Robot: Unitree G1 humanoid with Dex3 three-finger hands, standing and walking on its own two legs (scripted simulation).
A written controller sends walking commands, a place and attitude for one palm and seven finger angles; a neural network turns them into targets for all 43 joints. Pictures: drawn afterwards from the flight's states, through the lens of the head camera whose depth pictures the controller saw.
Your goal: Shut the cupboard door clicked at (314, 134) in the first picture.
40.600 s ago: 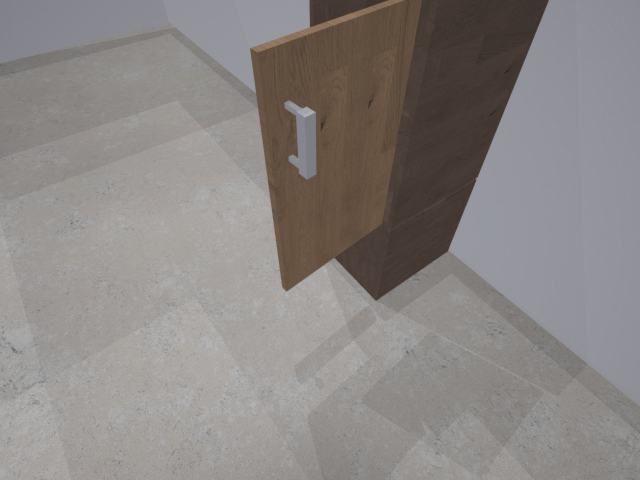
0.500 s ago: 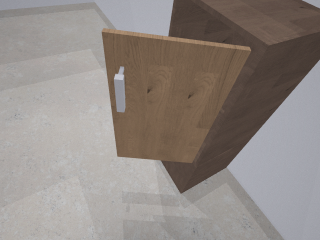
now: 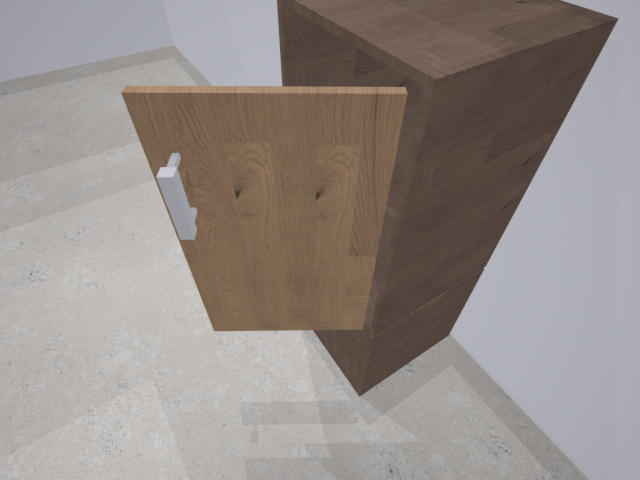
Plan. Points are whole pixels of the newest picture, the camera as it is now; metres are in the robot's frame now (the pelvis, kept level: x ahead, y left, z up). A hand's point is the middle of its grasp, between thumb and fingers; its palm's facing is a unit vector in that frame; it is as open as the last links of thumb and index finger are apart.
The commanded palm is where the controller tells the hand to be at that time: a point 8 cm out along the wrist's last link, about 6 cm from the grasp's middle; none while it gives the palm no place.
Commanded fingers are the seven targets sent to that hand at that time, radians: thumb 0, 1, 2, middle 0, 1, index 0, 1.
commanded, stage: come to a stop and stand still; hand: left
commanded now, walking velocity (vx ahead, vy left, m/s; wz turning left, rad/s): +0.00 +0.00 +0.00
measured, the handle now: (181, 196) +0.47 +0.22 +0.10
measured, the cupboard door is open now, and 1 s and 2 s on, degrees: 58 58 58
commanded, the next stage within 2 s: look again from close up in 0.80 s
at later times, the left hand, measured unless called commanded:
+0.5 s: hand out of the picture +0.00 +0.15 -0.18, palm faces +0.05 -0.99 -0.13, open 7.4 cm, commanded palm none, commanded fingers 0.00 0.90 0.90 -0.20 -0.30 -0.20 -0.30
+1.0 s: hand out of the picture +0.03 +0.20 -0.18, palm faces +0.01 -0.98 -0.21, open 7.4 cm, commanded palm none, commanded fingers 0.00 0.90 0.90 -0.20 -0.30 -0.20 -0.30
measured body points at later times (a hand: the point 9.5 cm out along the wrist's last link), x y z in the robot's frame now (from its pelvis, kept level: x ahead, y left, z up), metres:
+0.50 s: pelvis +0.03 +0.00 +0.00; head +0.04 +0.01 +0.45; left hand +0.00 +0.20 -0.17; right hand +0.03 -0.23 -0.16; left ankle +0.03 +0.15 -0.74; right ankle -0.05 -0.10 -0.74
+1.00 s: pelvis +0.02 +0.02 -0.01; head +0.05 +0.03 +0.44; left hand +0.03 +0.26 -0.16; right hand +0.04 -0.21 -0.16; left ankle +0.03 +0.15 -0.74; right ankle -0.05 -0.10 -0.74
